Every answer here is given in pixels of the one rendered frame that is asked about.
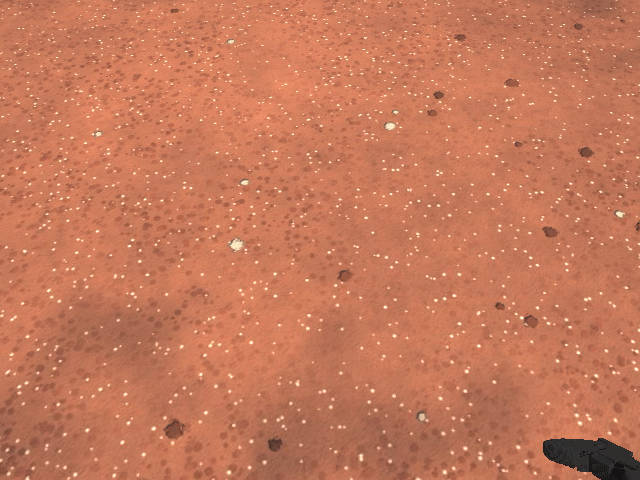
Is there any right robot hand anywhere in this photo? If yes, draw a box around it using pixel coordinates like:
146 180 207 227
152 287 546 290
543 438 640 480

